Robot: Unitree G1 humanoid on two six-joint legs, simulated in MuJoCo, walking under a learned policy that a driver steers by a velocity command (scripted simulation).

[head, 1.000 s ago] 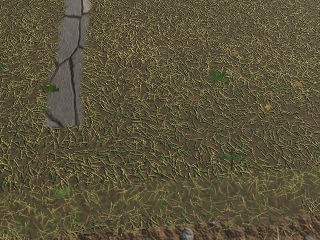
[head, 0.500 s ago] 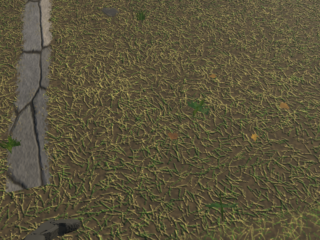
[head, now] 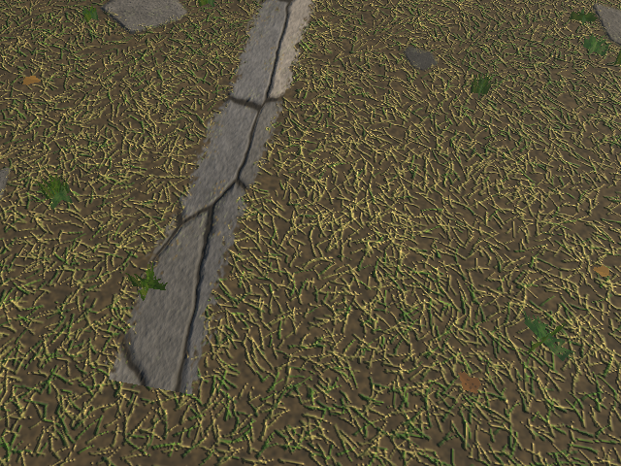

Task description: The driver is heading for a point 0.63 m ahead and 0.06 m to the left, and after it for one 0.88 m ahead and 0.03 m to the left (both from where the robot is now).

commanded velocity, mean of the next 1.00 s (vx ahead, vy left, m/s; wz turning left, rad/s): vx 0.50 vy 0.00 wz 0.22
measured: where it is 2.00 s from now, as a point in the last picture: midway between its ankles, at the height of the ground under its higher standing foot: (282, 294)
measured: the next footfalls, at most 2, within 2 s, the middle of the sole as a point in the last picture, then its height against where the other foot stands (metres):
left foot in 0.04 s outside the picture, level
right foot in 0.56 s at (363, 435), level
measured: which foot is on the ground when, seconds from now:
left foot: up 0.00-0.02, down 0.04-0.58, up 0.60-1.00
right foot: down 0.00-0.02, up 0.04-0.54, down 0.56-1.00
